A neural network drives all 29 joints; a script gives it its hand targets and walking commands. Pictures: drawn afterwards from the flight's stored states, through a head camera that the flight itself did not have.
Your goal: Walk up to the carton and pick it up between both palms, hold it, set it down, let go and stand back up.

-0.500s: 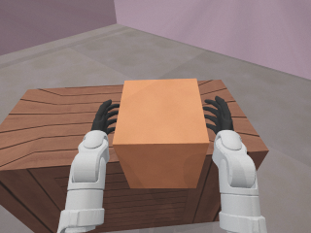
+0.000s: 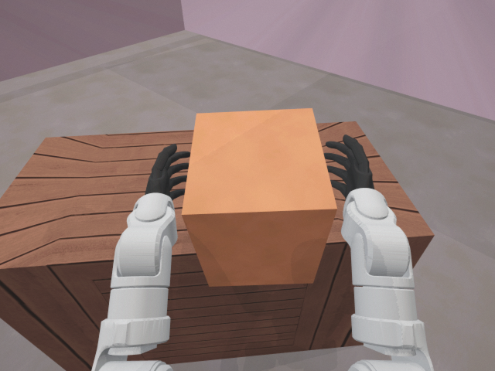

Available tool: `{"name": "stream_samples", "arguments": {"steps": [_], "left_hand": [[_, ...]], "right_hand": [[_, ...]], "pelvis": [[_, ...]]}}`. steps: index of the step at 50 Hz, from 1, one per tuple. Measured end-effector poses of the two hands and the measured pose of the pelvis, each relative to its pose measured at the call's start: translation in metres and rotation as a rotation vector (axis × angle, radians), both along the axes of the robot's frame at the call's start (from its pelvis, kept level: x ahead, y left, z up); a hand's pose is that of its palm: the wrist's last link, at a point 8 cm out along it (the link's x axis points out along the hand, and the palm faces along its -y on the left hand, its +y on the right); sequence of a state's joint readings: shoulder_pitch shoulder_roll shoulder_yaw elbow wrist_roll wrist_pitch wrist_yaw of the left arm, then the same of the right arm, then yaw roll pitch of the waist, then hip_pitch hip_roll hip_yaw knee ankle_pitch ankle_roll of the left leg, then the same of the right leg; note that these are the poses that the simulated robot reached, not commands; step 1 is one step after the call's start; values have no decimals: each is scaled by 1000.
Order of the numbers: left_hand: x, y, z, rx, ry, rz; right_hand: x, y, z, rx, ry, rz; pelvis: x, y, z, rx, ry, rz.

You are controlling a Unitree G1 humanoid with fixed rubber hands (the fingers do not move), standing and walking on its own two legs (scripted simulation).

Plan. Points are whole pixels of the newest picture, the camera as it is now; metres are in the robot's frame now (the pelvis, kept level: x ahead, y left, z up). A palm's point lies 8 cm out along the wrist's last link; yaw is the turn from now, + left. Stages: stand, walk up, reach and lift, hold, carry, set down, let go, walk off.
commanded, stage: hold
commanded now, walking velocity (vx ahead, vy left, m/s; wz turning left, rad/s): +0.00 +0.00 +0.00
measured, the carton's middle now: (257, 202) +0.41 +0.00 +0.08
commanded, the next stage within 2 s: none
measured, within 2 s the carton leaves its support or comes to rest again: neither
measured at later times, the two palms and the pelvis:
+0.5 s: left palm (166, 194) +0.33 +0.13 +0.18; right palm (371, 189) +0.33 -0.16 +0.19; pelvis +0.02 -0.01 +0.00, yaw +0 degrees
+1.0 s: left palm (156, 219) +0.30 +0.14 +0.17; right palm (371, 211) +0.30 -0.15 +0.18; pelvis +0.00 -0.01 +0.00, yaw +0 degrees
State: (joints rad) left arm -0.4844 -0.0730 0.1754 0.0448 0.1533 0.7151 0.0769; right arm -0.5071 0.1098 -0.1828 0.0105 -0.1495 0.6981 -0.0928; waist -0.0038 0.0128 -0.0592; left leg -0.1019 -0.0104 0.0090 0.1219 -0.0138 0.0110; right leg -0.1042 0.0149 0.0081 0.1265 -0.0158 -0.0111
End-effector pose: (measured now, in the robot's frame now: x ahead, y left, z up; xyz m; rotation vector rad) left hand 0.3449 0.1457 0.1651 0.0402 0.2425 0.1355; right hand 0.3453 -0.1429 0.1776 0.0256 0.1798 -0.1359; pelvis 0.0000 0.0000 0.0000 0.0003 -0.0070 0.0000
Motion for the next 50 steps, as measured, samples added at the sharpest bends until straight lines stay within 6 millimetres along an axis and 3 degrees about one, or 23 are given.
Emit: {"name": "stream_samples", "arguments": {"steps": [11,24,36,50], "left_hand": [[3,-3,5,-9,-21,4],[-10,-12,13,-24,-23,-1],[-30,-14,2,-19,32,4],[-47,-4,1,-17,57,-13]], "right_hand": [[4,-4,6,10,-23,3],[-11,-13,13,21,-29,-4],[-29,-14,2,16,26,2],[-46,-7,3,-9,51,19]], "pelvis": [[13,-4,1,0,11,0],[24,-11,2,1,-21,7],[17,-14,1,1,-39,4],[2,-8,0,2,-48,-4]]}}
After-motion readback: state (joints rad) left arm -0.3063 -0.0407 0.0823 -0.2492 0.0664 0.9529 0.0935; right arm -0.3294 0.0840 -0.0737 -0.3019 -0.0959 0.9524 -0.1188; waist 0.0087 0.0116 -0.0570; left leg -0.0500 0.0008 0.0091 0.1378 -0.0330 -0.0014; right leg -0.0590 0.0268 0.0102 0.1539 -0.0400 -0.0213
